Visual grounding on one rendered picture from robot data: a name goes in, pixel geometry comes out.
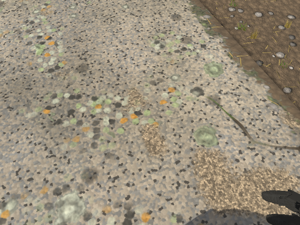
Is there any right robot hand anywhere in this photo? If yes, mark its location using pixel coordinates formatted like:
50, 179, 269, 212
258, 189, 300, 225

